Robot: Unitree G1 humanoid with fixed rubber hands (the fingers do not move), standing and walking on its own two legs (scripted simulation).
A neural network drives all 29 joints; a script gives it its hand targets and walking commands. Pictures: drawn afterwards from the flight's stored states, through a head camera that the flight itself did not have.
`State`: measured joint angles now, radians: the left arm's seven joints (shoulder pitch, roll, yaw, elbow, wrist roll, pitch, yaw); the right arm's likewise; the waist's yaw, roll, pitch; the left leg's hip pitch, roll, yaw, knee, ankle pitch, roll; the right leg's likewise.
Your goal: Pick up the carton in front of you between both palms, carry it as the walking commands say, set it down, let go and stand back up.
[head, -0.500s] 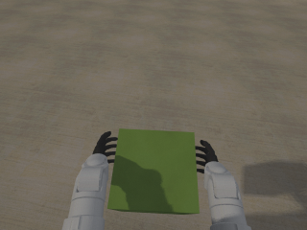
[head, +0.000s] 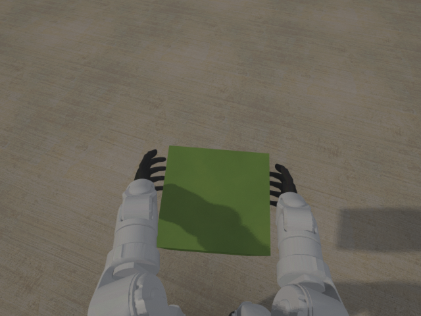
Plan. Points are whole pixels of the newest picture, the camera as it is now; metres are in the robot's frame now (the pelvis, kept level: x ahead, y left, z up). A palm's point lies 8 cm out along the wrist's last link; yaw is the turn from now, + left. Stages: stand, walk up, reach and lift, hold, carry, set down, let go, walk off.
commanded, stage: set down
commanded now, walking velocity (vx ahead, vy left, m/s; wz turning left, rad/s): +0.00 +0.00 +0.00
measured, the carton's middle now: (213, 207) +0.36 +0.00 -0.10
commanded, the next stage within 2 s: none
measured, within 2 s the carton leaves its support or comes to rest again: neither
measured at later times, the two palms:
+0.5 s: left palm (172, 208) +0.39 +0.11 -0.18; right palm (275, 218) +0.38 -0.17 -0.21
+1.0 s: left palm (186, 224) +0.41 +0.09 -0.35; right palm (272, 230) +0.40 -0.20 -0.37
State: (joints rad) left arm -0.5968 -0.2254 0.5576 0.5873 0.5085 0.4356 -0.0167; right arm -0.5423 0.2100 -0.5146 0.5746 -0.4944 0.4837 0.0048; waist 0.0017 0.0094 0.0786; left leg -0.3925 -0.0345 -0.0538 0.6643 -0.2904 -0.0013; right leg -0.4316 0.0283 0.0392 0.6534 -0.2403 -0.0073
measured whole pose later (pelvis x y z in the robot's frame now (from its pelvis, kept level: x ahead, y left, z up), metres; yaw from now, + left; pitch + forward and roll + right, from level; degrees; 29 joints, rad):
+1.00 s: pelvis -0.05 +0.00 -0.26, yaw +3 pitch +44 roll +2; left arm -0.92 -0.18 0.43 0.64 0.18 0.14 0.28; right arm -0.95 -0.13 -0.31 0.79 -0.14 0.23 -0.05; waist -0.07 0.08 -0.12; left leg -1.98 -0.16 -0.06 1.75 -0.54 -0.06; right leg -2.02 0.07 0.08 1.74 -0.48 0.03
